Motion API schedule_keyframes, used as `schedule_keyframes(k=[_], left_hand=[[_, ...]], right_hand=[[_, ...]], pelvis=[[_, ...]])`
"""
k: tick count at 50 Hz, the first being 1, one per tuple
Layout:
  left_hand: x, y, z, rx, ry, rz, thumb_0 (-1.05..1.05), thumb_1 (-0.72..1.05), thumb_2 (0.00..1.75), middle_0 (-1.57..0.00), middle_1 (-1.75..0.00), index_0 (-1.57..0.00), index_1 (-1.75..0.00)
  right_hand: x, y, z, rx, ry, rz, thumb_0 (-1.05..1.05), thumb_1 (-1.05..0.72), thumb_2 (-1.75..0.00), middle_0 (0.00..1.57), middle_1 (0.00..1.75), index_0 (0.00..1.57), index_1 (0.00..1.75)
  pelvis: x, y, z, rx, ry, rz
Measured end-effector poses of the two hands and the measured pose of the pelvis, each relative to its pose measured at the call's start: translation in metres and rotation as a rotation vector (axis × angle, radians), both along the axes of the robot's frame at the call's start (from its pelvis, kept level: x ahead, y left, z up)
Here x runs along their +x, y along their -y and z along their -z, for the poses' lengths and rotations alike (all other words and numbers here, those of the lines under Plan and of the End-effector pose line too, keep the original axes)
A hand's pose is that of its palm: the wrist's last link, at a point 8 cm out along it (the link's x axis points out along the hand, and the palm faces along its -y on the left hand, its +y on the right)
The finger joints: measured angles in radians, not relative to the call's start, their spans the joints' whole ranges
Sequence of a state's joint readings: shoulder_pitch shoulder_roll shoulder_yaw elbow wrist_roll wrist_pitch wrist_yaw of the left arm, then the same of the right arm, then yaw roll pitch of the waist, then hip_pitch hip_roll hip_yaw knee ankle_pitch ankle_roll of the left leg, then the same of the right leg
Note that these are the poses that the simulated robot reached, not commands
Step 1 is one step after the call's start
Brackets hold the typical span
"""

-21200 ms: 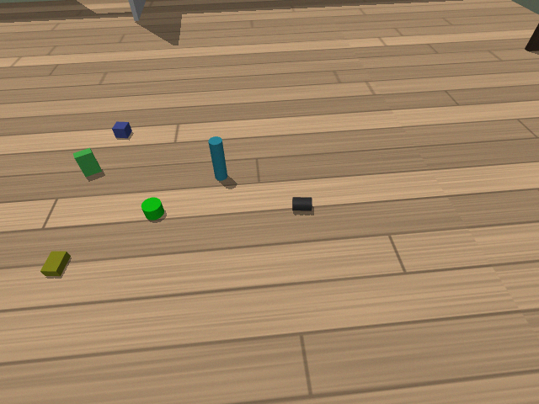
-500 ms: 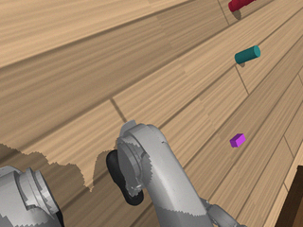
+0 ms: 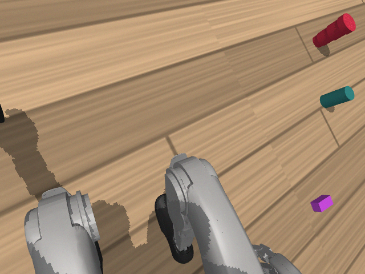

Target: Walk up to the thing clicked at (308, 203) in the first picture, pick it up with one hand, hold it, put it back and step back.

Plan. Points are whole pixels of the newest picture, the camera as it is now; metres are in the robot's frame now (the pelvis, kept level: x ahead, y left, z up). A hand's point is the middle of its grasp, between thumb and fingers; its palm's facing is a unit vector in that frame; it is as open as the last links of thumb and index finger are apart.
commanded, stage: settle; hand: left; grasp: from above
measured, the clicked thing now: out of the picture +0.49 +0.33 -0.22
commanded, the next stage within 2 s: lift in 0.32 s
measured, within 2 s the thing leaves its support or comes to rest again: neither
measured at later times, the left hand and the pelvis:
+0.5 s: hand out of the picture +0.47 +0.32 -0.13, palm faces -0.45 -0.07 -0.89, open 9.2 cm; pelvis -0.01 -0.01 +0.02, yaw +4 degrees
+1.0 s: hand out of the picture +0.40 +0.33 -0.01, palm faces -0.46 -0.12 -0.88, open 9.3 cm; pelvis -0.01 +0.00 +0.10, yaw +8 degrees
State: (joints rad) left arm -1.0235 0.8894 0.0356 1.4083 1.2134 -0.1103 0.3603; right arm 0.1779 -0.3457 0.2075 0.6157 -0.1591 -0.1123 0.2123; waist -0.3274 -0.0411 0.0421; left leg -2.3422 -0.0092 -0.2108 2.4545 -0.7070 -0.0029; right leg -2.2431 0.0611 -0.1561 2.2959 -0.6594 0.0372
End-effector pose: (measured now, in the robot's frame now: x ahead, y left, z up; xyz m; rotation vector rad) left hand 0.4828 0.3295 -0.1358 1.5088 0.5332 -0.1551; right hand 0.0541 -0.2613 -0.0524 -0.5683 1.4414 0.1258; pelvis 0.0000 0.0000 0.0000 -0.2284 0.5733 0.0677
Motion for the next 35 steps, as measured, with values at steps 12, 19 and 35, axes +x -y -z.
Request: schedule_keyframes(k=[12, 19, 35], left_hand=[[-0.003, 0.007, -0.038, -0.001, -0.024, 0.028, 0.01, 0.18, 0.13, -0.89, -0.18, -0.91, -0.15], [-0.001, 0.008, -0.053, 0.003, -0.027, 0.028, 0.0, 0.17, 0.15, -0.88, -0.19, -0.9, -0.16], [-0.021, 0.006, -0.092, -0.036, -0.061, 0.011, 0.0, 0.19, 0.14, -0.84, -0.26, -0.86, -0.24]], right_hand=[[0.019, 0.001, 0.014, 0.027, 0.053, 0.033, 0.0, -0.91, -0.9, 0.2, 0.3, 0.2, 0.3], [0.012, 0.005, 0.015, 0.007, 0.034, 0.068, 0.0, -0.91, -0.9, 0.2, 0.3, 0.2, 0.3], [-0.002, 0.012, -0.007, -0.033, -0.01, 0.16, 0.0, -0.92, -0.9, 0.2, 0.3, 0.2, 0.3]], pelvis=[[-0.003, 0.004, -0.008, 0.036, -0.018, -0.024], [-0.005, 0.006, -0.012, 0.049, -0.027, -0.03], [-0.006, 0.006, -0.041, 0.066, -0.059, -0.046]])
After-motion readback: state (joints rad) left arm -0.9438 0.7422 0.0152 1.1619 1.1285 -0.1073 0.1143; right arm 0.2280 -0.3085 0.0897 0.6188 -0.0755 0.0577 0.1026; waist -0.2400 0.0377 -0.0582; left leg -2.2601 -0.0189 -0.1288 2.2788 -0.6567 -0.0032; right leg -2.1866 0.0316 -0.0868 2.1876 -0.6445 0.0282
